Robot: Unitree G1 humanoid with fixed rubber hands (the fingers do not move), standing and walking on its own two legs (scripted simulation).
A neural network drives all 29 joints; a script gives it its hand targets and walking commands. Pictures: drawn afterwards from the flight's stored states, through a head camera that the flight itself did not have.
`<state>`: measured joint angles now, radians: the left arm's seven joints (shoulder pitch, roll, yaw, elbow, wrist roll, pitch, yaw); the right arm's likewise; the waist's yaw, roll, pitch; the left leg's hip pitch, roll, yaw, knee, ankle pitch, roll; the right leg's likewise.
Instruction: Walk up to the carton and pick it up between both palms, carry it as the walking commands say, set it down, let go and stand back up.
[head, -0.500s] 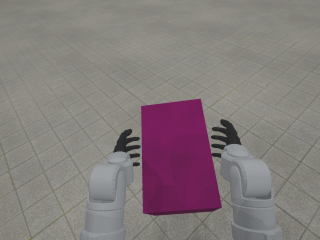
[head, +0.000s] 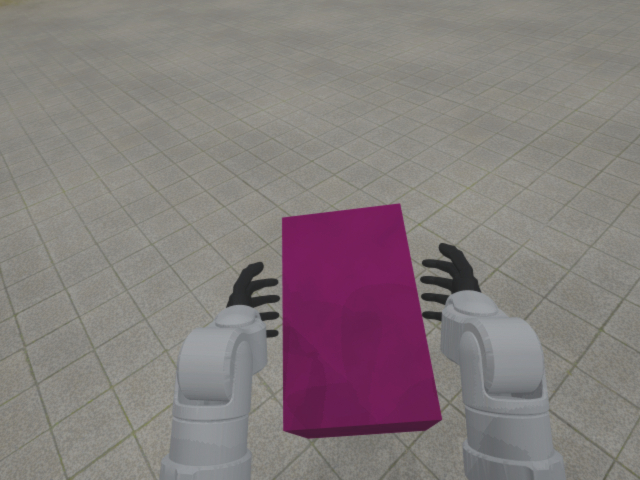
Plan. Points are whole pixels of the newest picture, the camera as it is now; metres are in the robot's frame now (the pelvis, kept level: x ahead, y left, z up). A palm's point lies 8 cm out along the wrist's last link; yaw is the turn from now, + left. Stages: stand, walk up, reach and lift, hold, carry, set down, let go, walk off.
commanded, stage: carry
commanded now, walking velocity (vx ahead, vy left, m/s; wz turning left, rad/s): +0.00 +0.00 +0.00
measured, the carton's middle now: (353, 323) +0.33 -0.01 +0.01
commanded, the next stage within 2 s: hold in 1.20 s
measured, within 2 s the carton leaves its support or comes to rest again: neither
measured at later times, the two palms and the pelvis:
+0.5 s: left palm (241, 338) +0.24 +0.12 +0.12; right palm (475, 327) +0.25 -0.13 +0.12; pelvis -0.02 +0.00 +0.00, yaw +0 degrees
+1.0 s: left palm (237, 340) +0.26 +0.13 +0.10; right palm (460, 333) +0.26 -0.12 +0.10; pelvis -0.02 +0.00 +0.00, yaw +0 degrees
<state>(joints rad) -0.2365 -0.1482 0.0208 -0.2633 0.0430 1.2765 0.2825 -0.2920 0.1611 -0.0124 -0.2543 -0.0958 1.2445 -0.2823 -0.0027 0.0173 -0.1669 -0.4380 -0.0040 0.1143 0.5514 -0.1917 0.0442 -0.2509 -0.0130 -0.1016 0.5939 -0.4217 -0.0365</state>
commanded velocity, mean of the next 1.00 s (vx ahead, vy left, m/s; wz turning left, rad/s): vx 0.00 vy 0.00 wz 0.00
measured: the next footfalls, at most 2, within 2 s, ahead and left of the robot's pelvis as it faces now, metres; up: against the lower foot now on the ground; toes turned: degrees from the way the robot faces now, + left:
none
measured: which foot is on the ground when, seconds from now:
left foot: down 0.00-1.00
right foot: down 0.00-1.00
